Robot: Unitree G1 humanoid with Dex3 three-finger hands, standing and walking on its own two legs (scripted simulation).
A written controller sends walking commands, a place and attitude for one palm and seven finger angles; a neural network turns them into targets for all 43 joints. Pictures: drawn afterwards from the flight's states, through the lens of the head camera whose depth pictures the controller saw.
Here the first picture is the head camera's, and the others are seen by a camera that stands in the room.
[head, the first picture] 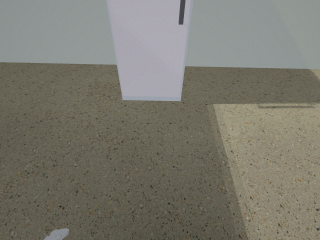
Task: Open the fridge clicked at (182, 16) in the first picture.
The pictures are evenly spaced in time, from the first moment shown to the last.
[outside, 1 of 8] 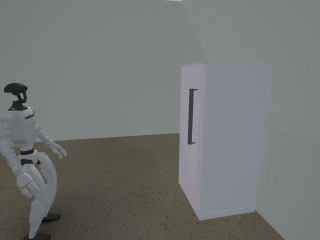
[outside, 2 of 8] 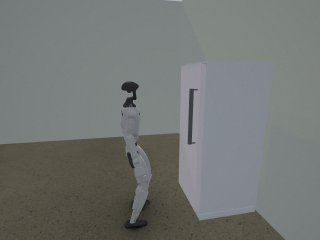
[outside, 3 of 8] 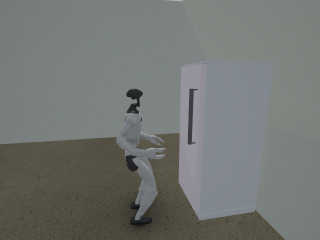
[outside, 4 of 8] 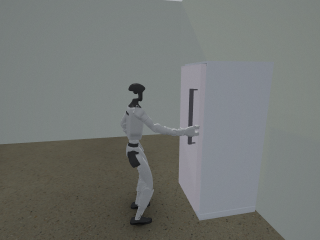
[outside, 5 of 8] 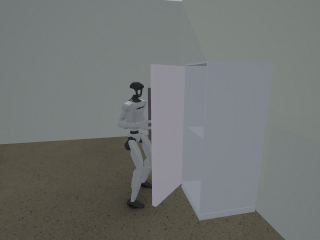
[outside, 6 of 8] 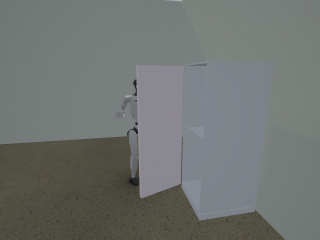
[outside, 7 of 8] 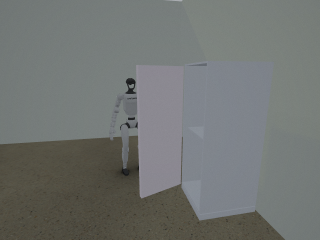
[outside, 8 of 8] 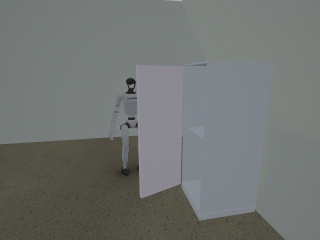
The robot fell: no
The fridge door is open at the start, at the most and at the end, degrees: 0 76 70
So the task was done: yes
